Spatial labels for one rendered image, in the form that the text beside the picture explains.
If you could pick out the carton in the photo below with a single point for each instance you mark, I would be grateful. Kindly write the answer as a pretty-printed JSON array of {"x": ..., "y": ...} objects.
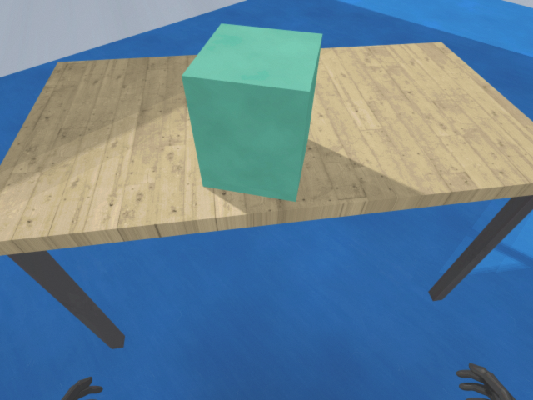
[{"x": 249, "y": 95}]

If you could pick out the right robot hand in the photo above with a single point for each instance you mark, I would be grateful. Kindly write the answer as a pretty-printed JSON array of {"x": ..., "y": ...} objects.
[{"x": 492, "y": 388}]

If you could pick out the left robot hand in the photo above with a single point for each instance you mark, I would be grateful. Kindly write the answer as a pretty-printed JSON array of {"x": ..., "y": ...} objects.
[{"x": 81, "y": 389}]

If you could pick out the table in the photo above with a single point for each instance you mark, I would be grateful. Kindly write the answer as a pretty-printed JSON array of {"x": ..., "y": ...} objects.
[{"x": 107, "y": 155}]

